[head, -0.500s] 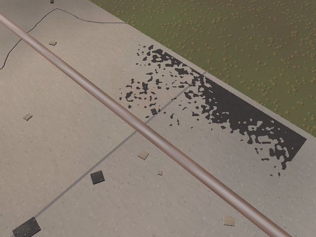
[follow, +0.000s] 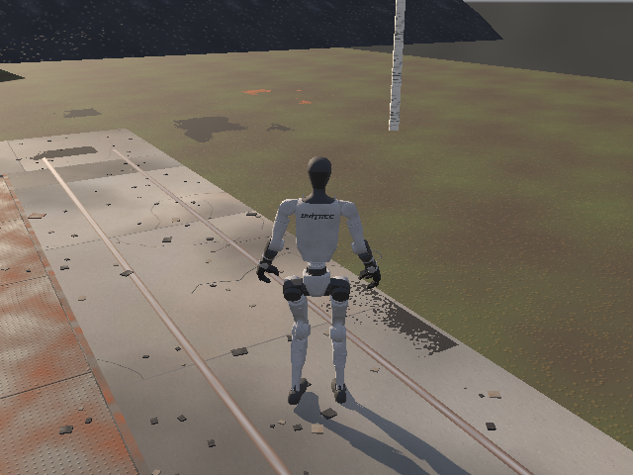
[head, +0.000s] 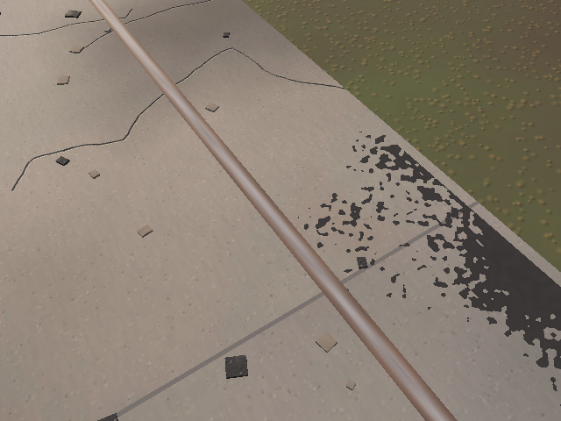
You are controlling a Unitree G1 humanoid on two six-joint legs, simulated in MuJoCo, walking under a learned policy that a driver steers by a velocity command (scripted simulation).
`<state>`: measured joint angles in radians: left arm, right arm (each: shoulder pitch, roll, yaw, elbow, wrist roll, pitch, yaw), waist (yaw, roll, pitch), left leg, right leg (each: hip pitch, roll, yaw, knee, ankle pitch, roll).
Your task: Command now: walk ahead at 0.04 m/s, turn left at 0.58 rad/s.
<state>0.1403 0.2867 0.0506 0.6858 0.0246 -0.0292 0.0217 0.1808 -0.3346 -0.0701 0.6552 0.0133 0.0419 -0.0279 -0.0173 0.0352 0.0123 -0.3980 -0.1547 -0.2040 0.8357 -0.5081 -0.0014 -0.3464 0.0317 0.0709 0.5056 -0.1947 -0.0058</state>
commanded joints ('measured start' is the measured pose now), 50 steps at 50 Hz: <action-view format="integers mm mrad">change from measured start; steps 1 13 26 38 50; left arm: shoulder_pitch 4 -16 -28 -53 -42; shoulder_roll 124 192 124 110 120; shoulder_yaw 39 70 64 56 46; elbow -71 -37 -29 -48 -62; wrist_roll -4 -27 -22 -37 -11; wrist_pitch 0 38 32 3 20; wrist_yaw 10 8 16 -18 17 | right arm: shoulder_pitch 84 -14 -11 -36 1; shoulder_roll -170 -72 -125 -159 -97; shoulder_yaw -59 -30 -38 -55 -58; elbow -31 -107 -107 -110 -89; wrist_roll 5 6 -9 4 18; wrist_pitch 1 23 -25 0 17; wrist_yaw -3 32 0 5 2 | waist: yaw -4 48 24 0 26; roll -141 -235 102 130 -182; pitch -108 -104 -104 -93 -16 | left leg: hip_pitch -199 8 289 248 -225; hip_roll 91 174 342 306 126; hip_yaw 51 233 -114 -332 117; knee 362 -81 -488 -434 322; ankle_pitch -48 134 693 583 109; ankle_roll -75 -67 227 220 -111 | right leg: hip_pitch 260 239 -242 -27 258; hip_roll -346 -331 -40 19 -262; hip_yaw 278 9 -4 27 74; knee -118 -152 601 113 -197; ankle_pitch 495 372 -175 -176 288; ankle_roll -217 -207 91 71 -205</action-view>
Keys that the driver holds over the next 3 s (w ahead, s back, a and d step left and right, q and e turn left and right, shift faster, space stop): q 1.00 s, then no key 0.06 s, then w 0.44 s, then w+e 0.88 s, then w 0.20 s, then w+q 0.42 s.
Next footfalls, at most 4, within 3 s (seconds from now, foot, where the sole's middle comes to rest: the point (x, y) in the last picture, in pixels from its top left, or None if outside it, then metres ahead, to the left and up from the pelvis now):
0.34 left None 0.02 0.14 -0.77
0.82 right None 0.11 -0.06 -0.77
1.24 left None -0.05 0.15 -0.77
1.72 right None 0.36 0.20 -0.77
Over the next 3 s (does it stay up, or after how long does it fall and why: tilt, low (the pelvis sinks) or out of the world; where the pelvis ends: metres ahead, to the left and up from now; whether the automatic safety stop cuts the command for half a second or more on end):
stays up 0.80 0.42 0.01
